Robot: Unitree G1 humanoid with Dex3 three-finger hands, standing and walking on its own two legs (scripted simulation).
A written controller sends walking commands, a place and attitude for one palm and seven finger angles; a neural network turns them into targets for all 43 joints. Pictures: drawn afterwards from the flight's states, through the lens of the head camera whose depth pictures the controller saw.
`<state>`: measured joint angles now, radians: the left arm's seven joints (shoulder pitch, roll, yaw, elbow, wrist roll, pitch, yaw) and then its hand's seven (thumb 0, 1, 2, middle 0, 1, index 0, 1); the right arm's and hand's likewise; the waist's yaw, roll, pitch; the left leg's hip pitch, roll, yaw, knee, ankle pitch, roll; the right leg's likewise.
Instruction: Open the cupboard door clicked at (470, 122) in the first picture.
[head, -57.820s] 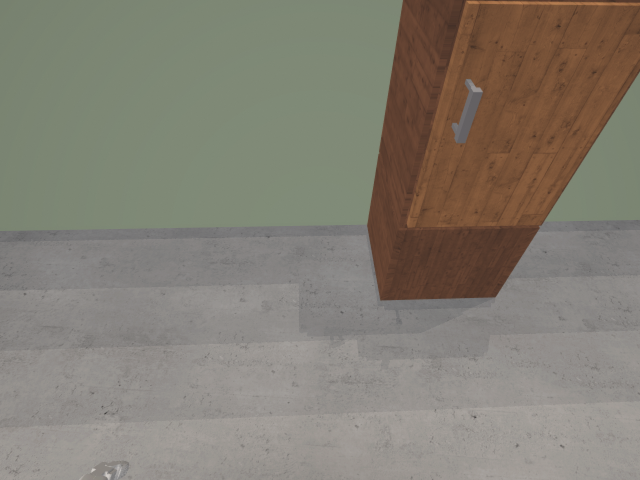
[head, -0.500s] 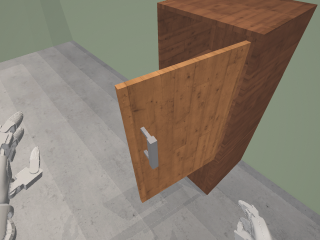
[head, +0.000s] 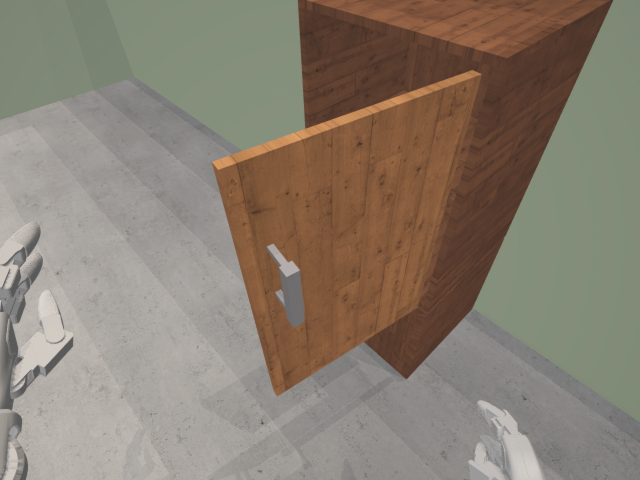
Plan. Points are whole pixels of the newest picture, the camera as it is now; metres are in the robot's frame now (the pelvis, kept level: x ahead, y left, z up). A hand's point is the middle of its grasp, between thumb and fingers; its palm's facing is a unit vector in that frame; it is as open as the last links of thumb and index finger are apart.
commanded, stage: step back with the hand held close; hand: left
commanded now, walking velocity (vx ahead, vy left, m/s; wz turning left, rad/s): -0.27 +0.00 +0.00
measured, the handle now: (285, 286) +0.36 +0.10 +0.04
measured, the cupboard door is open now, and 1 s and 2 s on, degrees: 80 80 80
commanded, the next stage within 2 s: stop stepping back and stand still in 1.00 s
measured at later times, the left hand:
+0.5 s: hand out of the picture +0.13 +0.30 +0.15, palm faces +0.42 -0.75 -0.51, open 7.4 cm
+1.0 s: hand out of the picture +0.03 +0.30 +0.16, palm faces +0.48 -0.75 -0.46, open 7.4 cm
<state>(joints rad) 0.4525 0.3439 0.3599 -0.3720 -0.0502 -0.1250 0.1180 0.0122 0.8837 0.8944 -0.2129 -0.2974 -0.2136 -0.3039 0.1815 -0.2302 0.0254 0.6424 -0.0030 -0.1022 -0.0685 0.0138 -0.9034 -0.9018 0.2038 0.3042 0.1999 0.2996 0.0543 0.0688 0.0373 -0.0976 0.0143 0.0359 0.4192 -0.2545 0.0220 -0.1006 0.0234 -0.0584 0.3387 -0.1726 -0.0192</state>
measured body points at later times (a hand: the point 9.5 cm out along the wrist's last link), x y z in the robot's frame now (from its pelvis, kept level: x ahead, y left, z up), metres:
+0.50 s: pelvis -0.07 +0.03 -0.02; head -0.06 +0.04 +0.43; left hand +0.10 +0.33 +0.17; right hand +0.11 -0.21 -0.09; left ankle -0.01 +0.10 -0.75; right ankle -0.01 -0.11 -0.74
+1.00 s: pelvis -0.17 +0.02 -0.02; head -0.14 +0.04 +0.43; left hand +0.00 +0.34 +0.19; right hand +0.01 -0.20 -0.09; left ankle -0.01 +0.10 -0.74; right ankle -0.30 -0.09 -0.72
